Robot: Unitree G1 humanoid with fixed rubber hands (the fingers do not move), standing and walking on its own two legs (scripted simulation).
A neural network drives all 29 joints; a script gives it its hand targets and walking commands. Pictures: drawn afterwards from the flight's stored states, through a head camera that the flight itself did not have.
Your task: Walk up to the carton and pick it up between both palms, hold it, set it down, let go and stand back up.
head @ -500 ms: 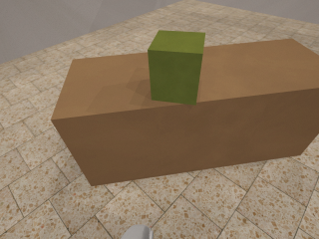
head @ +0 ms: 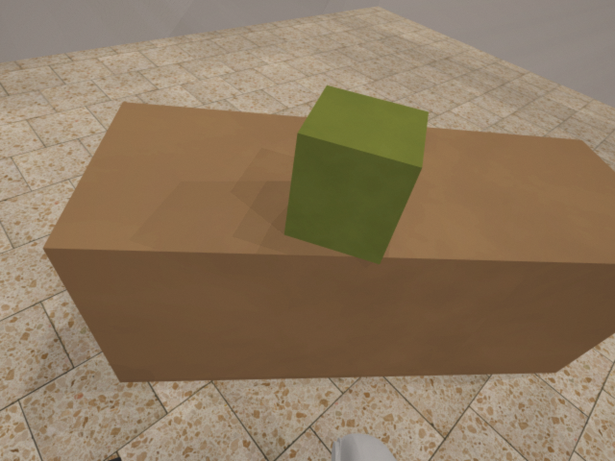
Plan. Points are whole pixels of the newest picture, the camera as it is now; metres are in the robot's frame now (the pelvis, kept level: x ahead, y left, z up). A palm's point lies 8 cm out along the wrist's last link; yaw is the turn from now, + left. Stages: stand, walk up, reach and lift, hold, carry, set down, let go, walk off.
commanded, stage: walk up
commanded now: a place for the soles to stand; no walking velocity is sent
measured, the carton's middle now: (353, 175) +0.65 -0.11 +0.01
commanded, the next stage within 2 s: none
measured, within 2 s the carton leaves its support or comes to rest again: neither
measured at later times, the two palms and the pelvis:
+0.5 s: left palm out of the picture +0.10 +0.15 -0.13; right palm (509, 371) +0.29 -0.36 -0.09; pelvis +0.13 -0.12 -0.01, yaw +6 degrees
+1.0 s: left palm (224, 377) +0.28 +0.11 -0.10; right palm (523, 369) +0.31 -0.40 -0.11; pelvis +0.18 -0.15 -0.01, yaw +3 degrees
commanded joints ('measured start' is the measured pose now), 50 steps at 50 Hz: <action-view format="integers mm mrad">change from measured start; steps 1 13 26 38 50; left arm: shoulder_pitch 95 59 78 122 -87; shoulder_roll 30 232 92 10 98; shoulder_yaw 34 81 4 -2 26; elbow -87 -112 -38 -8 -124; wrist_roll -17 -64 -35 -38 -58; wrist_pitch -6 -55 -46 -17 -54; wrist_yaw -40 9 41 54 32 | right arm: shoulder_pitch -131 -80 41 -148 -159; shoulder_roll -284 -231 -168 -231 -230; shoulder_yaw -99 -77 -64 -54 -40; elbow -105 -159 -100 -134 -94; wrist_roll -12 -4 21 13 50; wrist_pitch -48 19 -21 10 40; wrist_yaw -6 -5 25 4 44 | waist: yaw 74 76 -17 28 14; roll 367 -204 135 351 -27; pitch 92 83 -162 -67 -130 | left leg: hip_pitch -239 -535 220 -15 40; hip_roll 224 12 -6 267 73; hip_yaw -257 -58 26 -171 14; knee -384 693 -195 -261 -114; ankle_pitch -126 -229 302 594 96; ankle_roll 242 20 50 250 29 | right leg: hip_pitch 40 297 126 159 134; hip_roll -72 -338 -110 41 -14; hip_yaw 79 788 48 67 200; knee -281 -1229 -555 -433 -868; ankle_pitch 185 -468 351 -76 196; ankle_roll -8 -351 -134 5 -107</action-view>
